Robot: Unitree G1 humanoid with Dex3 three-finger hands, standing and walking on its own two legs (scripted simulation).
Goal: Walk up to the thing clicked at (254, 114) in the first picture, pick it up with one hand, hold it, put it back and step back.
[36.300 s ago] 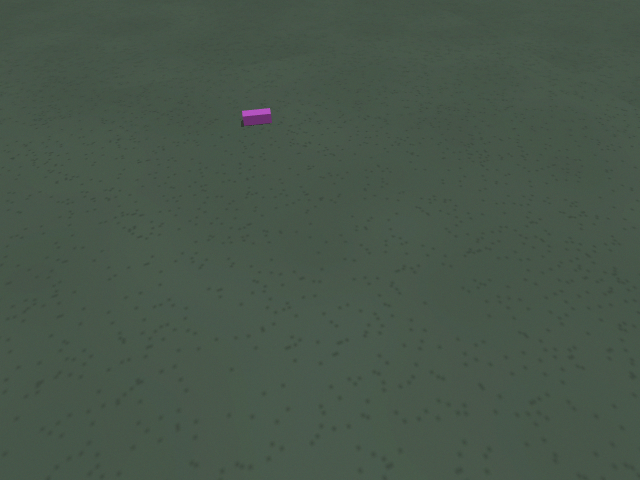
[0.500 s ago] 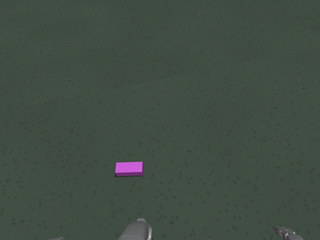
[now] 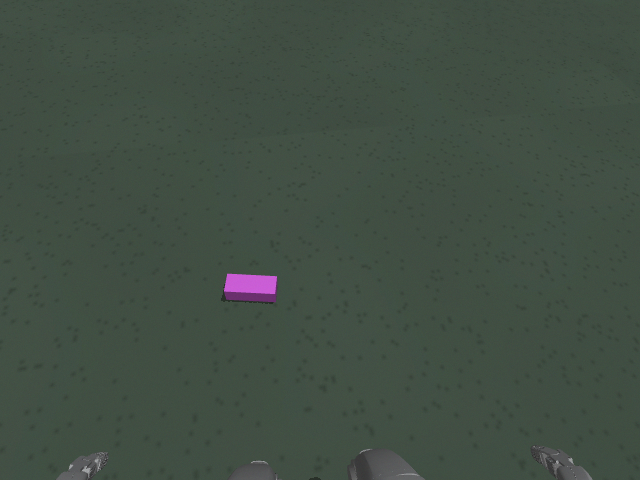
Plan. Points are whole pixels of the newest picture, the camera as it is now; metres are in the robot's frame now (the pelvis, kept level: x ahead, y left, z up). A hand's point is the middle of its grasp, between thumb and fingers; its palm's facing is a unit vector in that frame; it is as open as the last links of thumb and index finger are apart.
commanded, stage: step back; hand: left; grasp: from above
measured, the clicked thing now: (251, 288) +0.73 +0.22 -0.73
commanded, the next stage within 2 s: stand in 2.00 s
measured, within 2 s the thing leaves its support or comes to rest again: neither
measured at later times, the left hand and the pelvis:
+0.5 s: hand out of the picture -0.06 +0.24 -0.14, palm faces +0.05 -0.90 -0.43, open 7.4 cm; pelvis -0.17 -0.04 -0.01, yaw +5 degrees
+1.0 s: hand out of the picture -0.30 +0.21 -0.14, palm faces +0.02 -0.91 -0.42, open 7.4 cm; pelvis -0.33 -0.06 +0.00, yaw +0 degrees
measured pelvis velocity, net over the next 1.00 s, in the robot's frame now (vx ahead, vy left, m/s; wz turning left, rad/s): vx -0.33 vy -0.06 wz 0.00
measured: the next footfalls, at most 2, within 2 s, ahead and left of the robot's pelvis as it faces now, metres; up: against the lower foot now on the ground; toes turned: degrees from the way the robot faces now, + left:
right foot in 0.14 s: -0.06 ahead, -0.16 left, +0.00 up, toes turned +0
left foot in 0.52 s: -0.16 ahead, +0.08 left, +0.00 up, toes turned +3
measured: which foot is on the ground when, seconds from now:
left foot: down 0.00-0.18, up 0.20-0.50, down 0.52-0.88, up 0.90-1.00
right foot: up 0.00-0.12, down 0.14-0.54, up 0.56-0.84, down 0.86-1.00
